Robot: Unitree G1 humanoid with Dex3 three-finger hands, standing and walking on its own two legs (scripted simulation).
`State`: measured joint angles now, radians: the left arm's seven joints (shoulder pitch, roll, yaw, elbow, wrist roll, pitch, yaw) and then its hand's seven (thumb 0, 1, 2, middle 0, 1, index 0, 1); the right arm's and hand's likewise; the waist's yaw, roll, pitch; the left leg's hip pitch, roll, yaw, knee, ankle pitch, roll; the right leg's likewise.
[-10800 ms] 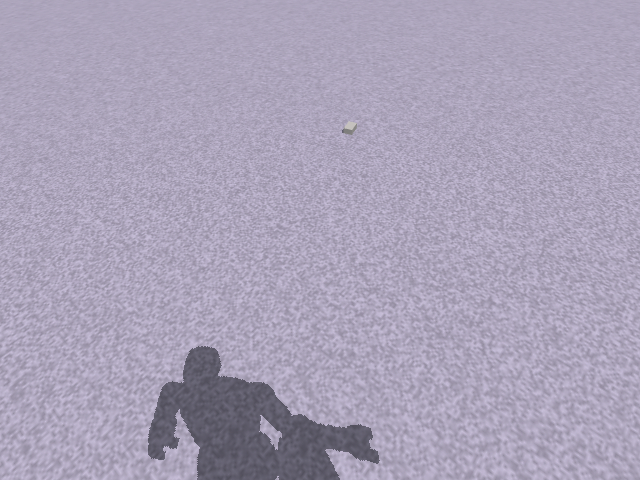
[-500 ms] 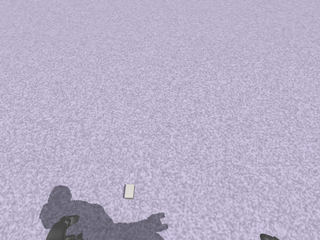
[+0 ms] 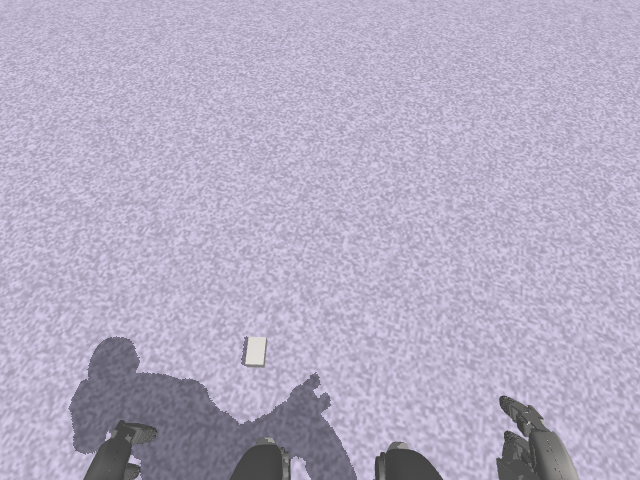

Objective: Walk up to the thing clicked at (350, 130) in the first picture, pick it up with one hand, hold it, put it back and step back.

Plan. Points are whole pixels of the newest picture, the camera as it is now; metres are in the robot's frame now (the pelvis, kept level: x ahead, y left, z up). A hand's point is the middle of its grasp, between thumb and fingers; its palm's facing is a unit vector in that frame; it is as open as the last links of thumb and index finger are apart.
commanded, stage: rise first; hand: left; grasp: from above
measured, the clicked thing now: (256, 352) +0.47 +0.20 -0.68
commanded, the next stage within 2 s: none
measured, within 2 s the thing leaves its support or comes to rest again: neither
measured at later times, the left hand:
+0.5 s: hand (194, 407) +0.27 +0.26 -0.36, palm faces -0.47 -0.39 -0.79, open 14.2 cm
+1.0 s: hand (215, 370) +0.37 +0.26 -0.48, palm faces -0.50 -0.06 -0.87, open 14.2 cm
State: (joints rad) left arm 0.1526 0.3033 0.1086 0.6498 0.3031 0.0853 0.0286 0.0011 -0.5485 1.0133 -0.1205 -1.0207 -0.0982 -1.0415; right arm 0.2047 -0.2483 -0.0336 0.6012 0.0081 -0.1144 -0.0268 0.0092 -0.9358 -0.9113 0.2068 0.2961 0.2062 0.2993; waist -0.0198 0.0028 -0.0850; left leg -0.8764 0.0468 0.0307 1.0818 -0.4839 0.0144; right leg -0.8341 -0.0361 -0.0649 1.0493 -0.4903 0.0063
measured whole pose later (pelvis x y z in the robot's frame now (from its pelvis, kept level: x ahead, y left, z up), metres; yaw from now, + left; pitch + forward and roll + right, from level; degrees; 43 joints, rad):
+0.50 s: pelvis -0.06 -0.01 -0.21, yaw -1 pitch +34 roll -2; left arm -0.44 0.48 0.08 0.93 0.80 -0.12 0.15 0.00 -0.57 1.03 -0.08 -1.06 -0.08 -1.06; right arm 0.09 -0.28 -0.05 0.68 -0.01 -0.13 0.04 0.01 -0.88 -0.90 0.21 0.30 0.21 0.30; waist -0.04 0.02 -0.16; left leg -1.85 0.07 -0.02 1.89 -0.64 0.01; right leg -1.80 -0.05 -0.07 1.88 -0.67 -0.03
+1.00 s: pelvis -0.08 +0.00 -0.31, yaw -6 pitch +35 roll -7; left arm -0.83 0.68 0.06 1.27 1.18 -0.24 0.28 0.00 -0.53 1.01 -0.09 -0.97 -0.09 -0.96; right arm 0.16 -0.26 -0.01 0.76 -0.08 -0.05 0.09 0.00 -0.90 -0.90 0.21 0.30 0.21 0.30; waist -0.17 0.00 -0.09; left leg -2.20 0.07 -0.06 2.22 -0.65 0.05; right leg -2.11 -0.04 -0.10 2.16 -0.66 0.00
